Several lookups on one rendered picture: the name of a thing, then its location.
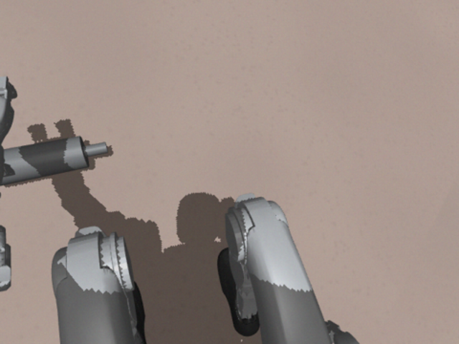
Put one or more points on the right robot hand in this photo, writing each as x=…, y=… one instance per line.
x=338, y=336

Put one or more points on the bottle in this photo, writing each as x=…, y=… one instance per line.
x=49, y=158

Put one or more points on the left robot hand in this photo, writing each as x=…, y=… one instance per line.
x=7, y=92

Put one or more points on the right robot foot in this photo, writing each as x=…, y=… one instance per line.
x=245, y=327

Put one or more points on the left robot foot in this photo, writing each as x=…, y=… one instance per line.
x=140, y=314

